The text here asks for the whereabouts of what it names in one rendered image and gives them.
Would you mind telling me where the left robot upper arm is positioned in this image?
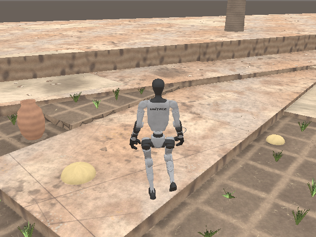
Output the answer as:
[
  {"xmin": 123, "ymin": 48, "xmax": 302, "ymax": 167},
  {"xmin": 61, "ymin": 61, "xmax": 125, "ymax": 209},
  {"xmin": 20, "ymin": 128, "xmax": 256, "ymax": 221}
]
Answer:
[{"xmin": 136, "ymin": 100, "xmax": 148, "ymax": 128}]

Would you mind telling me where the left robot hand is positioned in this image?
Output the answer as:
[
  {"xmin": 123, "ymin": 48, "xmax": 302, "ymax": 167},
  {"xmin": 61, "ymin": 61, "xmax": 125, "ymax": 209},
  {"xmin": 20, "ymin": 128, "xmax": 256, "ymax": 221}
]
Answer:
[{"xmin": 130, "ymin": 139, "xmax": 141, "ymax": 149}]

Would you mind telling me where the robot torso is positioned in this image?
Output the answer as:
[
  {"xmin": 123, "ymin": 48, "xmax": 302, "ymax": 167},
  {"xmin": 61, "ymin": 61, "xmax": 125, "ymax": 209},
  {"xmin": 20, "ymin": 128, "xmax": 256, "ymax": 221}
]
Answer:
[{"xmin": 147, "ymin": 99, "xmax": 170, "ymax": 148}]

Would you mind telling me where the right robot hand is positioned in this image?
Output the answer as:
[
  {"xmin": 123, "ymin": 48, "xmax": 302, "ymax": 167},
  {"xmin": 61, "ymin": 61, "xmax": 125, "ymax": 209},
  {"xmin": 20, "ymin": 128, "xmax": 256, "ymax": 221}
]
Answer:
[{"xmin": 174, "ymin": 136, "xmax": 184, "ymax": 146}]

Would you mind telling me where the robot left forearm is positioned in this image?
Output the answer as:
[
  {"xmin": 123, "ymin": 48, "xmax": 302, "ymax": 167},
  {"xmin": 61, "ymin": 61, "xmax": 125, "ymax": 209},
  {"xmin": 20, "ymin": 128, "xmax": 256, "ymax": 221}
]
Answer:
[{"xmin": 130, "ymin": 121, "xmax": 141, "ymax": 141}]

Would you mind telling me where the right robot upper arm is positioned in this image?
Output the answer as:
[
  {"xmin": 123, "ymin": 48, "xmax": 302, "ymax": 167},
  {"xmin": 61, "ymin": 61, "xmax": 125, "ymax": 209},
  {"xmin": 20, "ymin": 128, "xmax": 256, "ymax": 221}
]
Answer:
[{"xmin": 169, "ymin": 100, "xmax": 180, "ymax": 127}]

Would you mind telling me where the right robot foot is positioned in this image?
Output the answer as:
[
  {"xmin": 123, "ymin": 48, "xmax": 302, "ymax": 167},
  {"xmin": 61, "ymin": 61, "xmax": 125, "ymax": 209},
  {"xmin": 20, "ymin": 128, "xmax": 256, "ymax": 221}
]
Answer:
[{"xmin": 169, "ymin": 182, "xmax": 177, "ymax": 192}]

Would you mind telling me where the robot right forearm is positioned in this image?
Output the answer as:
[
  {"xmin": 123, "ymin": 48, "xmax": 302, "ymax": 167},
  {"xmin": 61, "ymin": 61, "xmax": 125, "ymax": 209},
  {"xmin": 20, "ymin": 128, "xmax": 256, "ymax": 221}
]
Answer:
[{"xmin": 175, "ymin": 121, "xmax": 184, "ymax": 138}]

